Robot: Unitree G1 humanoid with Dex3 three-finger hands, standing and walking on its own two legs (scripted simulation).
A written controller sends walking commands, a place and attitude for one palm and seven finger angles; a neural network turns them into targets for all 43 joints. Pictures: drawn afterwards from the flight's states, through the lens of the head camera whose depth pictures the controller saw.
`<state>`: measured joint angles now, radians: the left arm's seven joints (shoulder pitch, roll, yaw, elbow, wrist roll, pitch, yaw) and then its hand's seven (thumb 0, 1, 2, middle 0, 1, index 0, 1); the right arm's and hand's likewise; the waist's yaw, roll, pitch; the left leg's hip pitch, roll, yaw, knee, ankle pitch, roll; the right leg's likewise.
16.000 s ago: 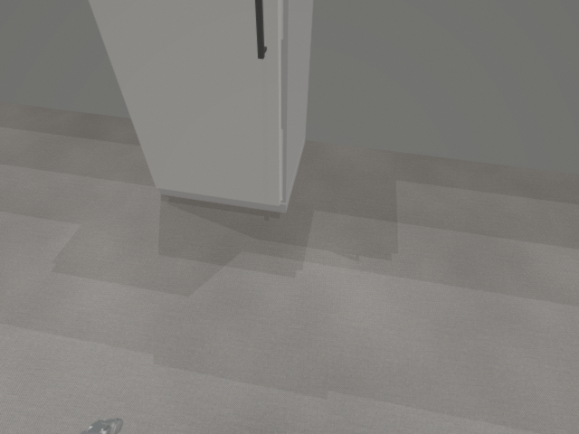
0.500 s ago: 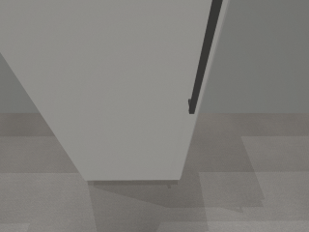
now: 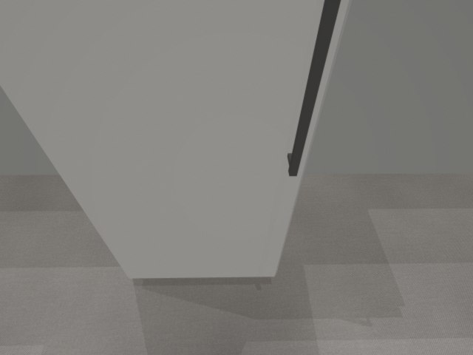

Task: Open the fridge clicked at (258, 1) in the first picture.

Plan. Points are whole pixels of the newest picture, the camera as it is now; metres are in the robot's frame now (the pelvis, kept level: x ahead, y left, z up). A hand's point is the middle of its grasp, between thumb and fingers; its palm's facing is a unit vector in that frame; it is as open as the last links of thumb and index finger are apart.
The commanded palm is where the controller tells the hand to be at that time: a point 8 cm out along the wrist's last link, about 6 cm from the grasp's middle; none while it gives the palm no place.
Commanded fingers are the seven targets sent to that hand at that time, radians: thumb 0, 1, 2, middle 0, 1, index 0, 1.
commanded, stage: look again from close up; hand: right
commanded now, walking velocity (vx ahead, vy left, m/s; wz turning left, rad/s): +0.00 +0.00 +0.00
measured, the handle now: (308, 89) +0.51 -0.09 +0.21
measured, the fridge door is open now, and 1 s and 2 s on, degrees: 0 0 0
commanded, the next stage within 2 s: raise the hand to about handle height in 0.16 s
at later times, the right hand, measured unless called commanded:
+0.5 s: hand (393, 321) +0.19 -0.23 +0.00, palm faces +0.13 +0.99 -0.09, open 7.8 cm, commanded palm +0.12 -0.28 -0.04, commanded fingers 0.00 -0.60 -0.77 0.22 0.50 0.22 0.50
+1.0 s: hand (420, 320) +0.19 -0.25 +0.03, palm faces -0.02 +1.00 -0.07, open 10.5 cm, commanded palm +0.15 -0.30 +0.04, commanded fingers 0.00 -0.01 -0.52 0.26 0.87 0.26 0.87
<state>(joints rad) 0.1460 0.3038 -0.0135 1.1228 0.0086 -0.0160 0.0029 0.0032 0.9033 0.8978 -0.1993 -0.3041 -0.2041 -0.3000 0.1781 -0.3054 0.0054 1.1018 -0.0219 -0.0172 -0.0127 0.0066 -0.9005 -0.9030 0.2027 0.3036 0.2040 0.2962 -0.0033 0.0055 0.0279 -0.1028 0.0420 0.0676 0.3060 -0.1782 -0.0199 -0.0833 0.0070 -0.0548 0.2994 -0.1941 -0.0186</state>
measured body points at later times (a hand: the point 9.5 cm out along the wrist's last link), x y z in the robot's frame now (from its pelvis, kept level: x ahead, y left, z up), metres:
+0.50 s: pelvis -0.02 +0.01 -0.03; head +0.00 +0.01 +0.41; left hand +0.14 +0.26 -0.12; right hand +0.18 -0.28 +0.00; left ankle -0.01 +0.13 -0.75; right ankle -0.02 -0.10 -0.75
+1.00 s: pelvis -0.03 +0.01 -0.05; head -0.01 +0.00 +0.40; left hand +0.14 +0.24 -0.11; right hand +0.18 -0.30 +0.04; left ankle -0.01 +0.13 -0.75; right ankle -0.02 -0.10 -0.75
